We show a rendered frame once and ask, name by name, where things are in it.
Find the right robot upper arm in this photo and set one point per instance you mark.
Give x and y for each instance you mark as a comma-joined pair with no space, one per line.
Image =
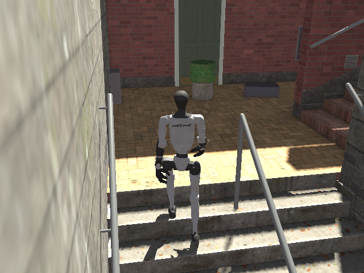
199,120

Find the left robot shin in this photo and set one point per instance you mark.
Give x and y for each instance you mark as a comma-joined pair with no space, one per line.
170,192

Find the right robot forearm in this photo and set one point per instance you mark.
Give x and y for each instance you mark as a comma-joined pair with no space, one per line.
202,145

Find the right robot hand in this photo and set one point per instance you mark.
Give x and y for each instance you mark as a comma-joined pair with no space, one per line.
197,149

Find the left robot forearm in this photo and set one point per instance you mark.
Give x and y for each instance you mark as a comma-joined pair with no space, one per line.
159,156

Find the humanoid robot torso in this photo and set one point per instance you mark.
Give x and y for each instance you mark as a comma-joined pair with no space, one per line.
182,134

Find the left robot hand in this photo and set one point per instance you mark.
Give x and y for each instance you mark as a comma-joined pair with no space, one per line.
160,176

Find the left robot upper arm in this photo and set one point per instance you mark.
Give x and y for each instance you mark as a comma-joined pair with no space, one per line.
162,131

